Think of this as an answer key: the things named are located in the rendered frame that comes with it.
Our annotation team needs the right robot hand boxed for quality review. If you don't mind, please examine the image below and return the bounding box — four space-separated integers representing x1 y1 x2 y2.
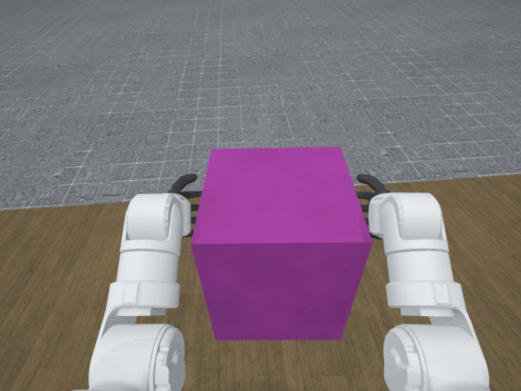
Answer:
356 174 390 239

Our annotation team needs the right robot upper arm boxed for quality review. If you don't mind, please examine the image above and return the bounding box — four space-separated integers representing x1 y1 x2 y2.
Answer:
383 324 491 391

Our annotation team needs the left robot upper arm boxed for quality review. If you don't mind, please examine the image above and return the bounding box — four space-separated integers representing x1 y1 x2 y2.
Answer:
72 324 186 391

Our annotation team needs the left robot hand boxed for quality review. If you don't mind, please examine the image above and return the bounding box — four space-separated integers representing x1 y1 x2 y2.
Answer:
168 174 202 237

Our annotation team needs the right robot forearm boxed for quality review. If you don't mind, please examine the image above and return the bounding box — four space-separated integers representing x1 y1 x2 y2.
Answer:
368 192 489 386

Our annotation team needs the left robot forearm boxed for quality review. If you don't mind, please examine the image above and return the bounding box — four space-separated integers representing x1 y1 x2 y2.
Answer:
89 193 191 387

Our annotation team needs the carton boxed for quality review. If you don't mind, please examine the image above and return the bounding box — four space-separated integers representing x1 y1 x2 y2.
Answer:
191 147 373 340

